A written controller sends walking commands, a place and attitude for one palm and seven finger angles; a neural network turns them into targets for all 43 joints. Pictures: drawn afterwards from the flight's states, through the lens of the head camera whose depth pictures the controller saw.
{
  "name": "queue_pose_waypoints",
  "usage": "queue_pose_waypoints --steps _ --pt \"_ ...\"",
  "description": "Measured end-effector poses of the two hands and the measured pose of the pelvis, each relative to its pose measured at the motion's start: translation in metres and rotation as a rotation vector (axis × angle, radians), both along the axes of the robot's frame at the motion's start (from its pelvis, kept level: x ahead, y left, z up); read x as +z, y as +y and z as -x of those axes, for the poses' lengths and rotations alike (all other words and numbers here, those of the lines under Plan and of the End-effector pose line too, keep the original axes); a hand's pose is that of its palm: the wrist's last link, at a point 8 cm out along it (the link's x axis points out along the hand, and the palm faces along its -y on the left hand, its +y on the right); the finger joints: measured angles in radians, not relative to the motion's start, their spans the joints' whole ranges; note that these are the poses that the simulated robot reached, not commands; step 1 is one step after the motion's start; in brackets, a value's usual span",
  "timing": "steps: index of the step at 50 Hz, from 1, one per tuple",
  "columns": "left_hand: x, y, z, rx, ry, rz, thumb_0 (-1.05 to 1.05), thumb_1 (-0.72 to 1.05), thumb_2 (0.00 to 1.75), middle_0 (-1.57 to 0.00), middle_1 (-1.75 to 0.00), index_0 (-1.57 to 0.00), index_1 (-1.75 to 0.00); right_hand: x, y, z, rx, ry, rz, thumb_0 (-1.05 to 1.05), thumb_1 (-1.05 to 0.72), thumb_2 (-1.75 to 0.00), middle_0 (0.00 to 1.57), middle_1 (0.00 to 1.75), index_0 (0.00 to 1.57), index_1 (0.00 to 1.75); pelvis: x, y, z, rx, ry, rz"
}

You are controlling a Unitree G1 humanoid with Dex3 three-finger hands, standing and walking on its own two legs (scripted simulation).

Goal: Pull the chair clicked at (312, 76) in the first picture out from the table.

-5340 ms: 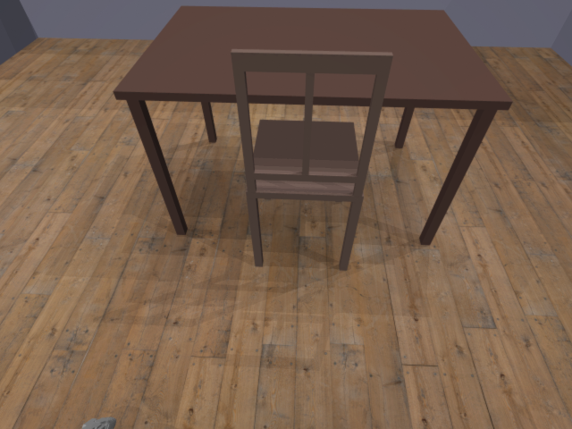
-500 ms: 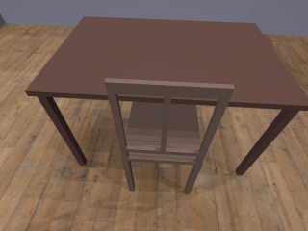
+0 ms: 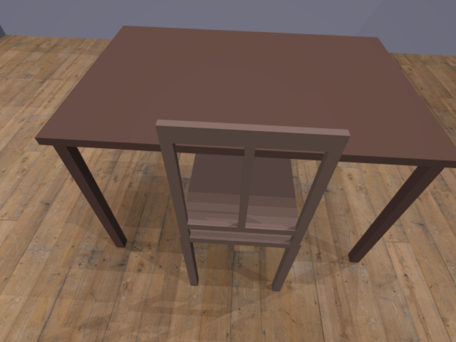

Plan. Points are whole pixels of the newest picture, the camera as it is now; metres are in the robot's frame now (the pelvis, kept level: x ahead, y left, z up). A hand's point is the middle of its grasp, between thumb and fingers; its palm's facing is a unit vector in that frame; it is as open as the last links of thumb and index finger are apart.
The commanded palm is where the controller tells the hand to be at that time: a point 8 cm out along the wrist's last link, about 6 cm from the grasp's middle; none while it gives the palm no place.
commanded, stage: look again from close up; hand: left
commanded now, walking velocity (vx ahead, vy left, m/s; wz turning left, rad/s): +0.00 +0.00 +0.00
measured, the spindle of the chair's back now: (245, 191) +0.48 -0.01 -0.08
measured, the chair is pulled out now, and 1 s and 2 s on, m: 0.00 0.00 0.00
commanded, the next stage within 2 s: raise the hand toward the chair's back in 0.12 s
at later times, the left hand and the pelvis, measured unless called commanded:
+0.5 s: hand (150, 276) +0.23 +0.15 +0.00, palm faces +0.11 -0.99 +0.03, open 8.1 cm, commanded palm +0.11 +0.22 -0.07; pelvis -0.01 +0.00 -0.03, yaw +2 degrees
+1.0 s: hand (156, 313) +0.19 +0.15 -0.08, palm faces -0.15 -0.99 -0.02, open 12.4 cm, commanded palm +0.14 +0.23 -0.06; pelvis -0.03 -0.02 -0.11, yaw +3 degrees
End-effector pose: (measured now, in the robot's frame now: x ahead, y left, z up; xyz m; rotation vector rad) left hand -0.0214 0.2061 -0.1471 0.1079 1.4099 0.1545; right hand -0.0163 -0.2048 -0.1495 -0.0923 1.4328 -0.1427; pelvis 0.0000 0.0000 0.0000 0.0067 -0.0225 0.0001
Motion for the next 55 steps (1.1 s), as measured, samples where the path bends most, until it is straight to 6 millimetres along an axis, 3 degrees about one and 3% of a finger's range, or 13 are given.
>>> queue_pose_waypoints --steps 13,18,22,25,27,30,34,37,40,43,47,51,55 --pt "0.003 0.007 -0.009 0.029 -0.019 -0.014 0.01 0.92 0.90 -0.20 -0.30 -0.20 -0.29 0.002 0.001 -0.006 0.006 -0.030 0.016 0.01 -0.91 -0.90 0.20 0.30 0.20 0.30 -0.002 0.003 -0.004 0.000 0.004 0.007" --pt "0.072 0.047 -0.105 0.097 -0.581 -0.164 0.06 0.94 0.88 -0.20 -0.29 -0.20 -0.29 0.015 -0.028 -0.050 0.039 -0.353 0.111 0.03 -0.93 -0.90 0.20 0.30 0.20 0.30 -0.009 0.004 -0.002 0.032 0.013 -0.001" --pt "0.133 0.027 -0.189 0.020 -1.058 -0.099 0.04 0.87 0.86 -0.18 -0.28 -0.19 -0.28 0.031 -0.049 -0.107 0.091 -0.623 0.168 0.02 -0.92 -0.90 0.20 0.30 0.20 0.30 -0.020 0.006 0.005 0.055 0.063 0.006" --pt "0.147 -0.003 -0.220 -0.032 -1.322 0.069 0.02 0.80 0.84 -0.18 -0.27 -0.18 -0.27 0.049 -0.059 -0.148 0.122 -0.785 0.193 0.02 -0.92 -0.90 0.20 0.30 0.20 0.30 -0.034 0.001 0.008 0.034 0.125 -0.002" --pt "0.139 -0.019 -0.218 -0.080 -1.416 0.171 0.02 0.75 0.82 -0.17 -0.27 -0.18 -0.26 0.061 -0.062 -0.172 0.159 -0.864 0.203 0.02 -0.91 -0.90 0.20 0.30 0.20 0.30 -0.044 -0.004 0.009 0.023 0.156 -0.007" --pt "0.103 -0.025 -0.194 -0.145 -1.392 0.202 0.01 0.67 0.79 -0.17 -0.26 -0.18 -0.26 0.071 -0.063 -0.205 0.221 -0.935 0.213 0.01 -0.91 -0.90 0.20 0.30 0.20 0.30 -0.062 -0.012 0.011 0.019 0.199 -0.009" --pt "0.056 -0.004 -0.141 -0.079 -1.207 0.109 0.01 0.57 0.75 -0.17 -0.25 -0.18 -0.24 0.062 -0.055 -0.240 0.309 -0.964 0.197 0.01 -0.91 -0.90 0.19 0.30 0.20 0.30 -0.084 -0.021 0.014 0.037 0.245 0.004" --pt "0.060 0.021 -0.115 -0.019 -1.212 -0.028 0.01 0.49 0.72 -0.17 -0.24 -0.17 -0.23 0.039 -0.041 -0.255 0.361 -0.959 0.158 0.01 -0.91 -0.90 0.19 0.30 0.20 0.30 -0.098 -0.025 0.018 0.061 0.273 0.028" --pt "0.088 0.030 -0.117 -0.033 -1.368 -0.106 0.01 0.42 0.69 -0.15 -0.22 -0.16 -0.22 0.009 -0.023 -0.257 0.390 -0.933 0.094 0.01 -0.91 -0.90 0.19 0.30 0.20 0.30 -0.108 -0.026 0.022 0.082 0.294 0.054" --pt "0.110 0.019 -0.142 -0.137 -1.527 -0.059 0.01 0.35 0.67 -0.14 -0.21 -0.14 -0.21 -0.021 -0.006 -0.244 0.374 -0.893 0.026 0.01 -0.91 -0.90 0.20 0.30 0.20 0.30 -0.116 -0.026 0.028 0.088 0.313 0.066" --pt "0.094 -0.003 -0.182 -0.296 -1.427 0.122 0.01 0.26 0.63 -0.13 -0.20 -0.13 -0.19 -0.047 0.000 -0.208 0.263 -0.797 -0.027 0.01 -0.90 -0.90 0.20 0.30 0.21 0.30 -0.118 -0.025 0.033 0.072 0.328 0.051" --pt "0.076 0.000 -0.194 -0.246 -1.207 0.187 0.00 0.17 0.59 -0.13 -0.18 -0.13 -0.18 -0.049 -0.014 -0.170 0.139 -0.692 -0.003 0.01 -0.90 -0.90 0.20 0.30 0.21 0.30 -0.108 -0.024 0.030 0.052 0.321 0.029" --pt "0.098 0.022 -0.181 -0.105 -1.248 0.051 0.00 0.08 0.55 -0.12 -0.17 -0.13 -0.17 -0.038 -0.036 -0.144 0.084 -0.640 0.071 0.02 -0.90 -0.90 0.20 0.30 0.21 0.30 -0.096 -0.021 0.024 0.043 0.309 0.024"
